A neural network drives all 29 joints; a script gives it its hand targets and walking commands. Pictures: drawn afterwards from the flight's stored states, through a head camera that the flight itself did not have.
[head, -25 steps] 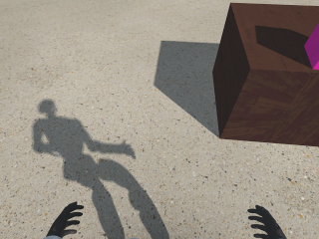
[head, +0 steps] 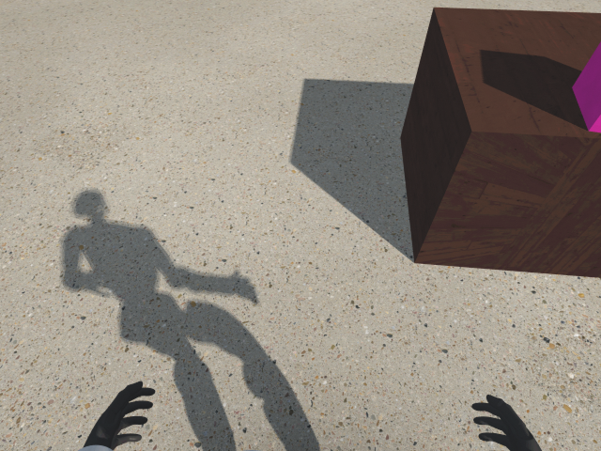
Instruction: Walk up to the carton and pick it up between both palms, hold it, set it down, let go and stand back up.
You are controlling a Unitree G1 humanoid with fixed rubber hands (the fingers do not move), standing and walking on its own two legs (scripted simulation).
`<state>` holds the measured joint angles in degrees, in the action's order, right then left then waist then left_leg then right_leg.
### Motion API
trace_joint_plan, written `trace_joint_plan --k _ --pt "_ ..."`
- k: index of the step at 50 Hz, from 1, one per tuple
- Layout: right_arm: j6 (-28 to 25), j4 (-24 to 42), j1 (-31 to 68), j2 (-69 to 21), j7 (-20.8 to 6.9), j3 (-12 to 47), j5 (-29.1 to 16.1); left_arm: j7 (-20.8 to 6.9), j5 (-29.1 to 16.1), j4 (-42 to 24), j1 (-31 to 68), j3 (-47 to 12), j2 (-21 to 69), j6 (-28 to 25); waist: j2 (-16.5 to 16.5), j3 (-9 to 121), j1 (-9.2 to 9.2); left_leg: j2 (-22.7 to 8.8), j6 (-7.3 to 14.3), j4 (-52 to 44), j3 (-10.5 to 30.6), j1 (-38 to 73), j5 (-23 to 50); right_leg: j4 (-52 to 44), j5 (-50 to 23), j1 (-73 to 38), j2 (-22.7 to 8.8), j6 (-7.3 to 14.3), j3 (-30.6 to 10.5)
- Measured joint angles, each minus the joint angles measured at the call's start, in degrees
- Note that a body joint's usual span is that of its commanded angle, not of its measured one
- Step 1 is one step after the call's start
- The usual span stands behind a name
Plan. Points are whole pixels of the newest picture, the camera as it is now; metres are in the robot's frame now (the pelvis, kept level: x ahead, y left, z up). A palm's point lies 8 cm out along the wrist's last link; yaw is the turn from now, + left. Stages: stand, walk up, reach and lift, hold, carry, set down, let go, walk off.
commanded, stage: stand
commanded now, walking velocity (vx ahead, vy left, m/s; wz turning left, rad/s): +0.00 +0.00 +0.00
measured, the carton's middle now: out of the picture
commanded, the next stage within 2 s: none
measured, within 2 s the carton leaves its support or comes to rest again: neither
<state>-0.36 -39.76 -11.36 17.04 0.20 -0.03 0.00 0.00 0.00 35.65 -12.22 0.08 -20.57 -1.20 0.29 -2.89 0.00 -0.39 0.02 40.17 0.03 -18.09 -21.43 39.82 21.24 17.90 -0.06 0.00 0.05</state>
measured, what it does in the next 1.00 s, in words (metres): stands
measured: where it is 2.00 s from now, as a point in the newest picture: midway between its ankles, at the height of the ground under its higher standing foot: outside the picture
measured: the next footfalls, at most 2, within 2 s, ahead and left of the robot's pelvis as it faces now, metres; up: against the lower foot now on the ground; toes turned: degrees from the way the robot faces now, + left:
none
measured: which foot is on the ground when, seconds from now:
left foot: down 0.00-1.00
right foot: down 0.00-1.00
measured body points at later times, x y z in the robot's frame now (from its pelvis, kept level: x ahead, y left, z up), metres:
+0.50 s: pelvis -0.01 +0.00 +0.00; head +0.01 +0.00 +0.45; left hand +0.14 +0.29 -0.09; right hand +0.13 -0.27 -0.10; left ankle +0.00 +0.12 -0.72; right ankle +0.00 -0.12 -0.72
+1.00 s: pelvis -0.02 +0.00 +0.01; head -0.01 +0.00 +0.46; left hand +0.12 +0.29 -0.08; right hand +0.10 -0.27 -0.10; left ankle +0.00 +0.12 -0.72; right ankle +0.00 -0.12 -0.72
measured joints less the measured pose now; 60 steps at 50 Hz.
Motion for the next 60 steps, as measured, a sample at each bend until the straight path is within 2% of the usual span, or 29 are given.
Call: trace_joint_plan --k 24,60 --pt "-0.07 -1.88 0.0 0.25 0.0 0.0 0.0 0.0 0.0 1.87 0.0 0.0 -0.32 -0.18 -0.07 0.48 0.0 0.0 0.02 -0.17 0.0 0.0 0.62 -0.17 -0.6 0.0 0.0 0.0 0.0" --pt "-0.47 -6.76 0.0 0.35 -0.1 0.0 0.0 -0.14 0.0 7.04 0.0 0.0 -0.38 -0.64 -0.67 2.34 0.0 0.0 0.02 -6.46 0.0 0.15 5.91 -6.12 -5.72 0.01 0.0 0.0 0.0"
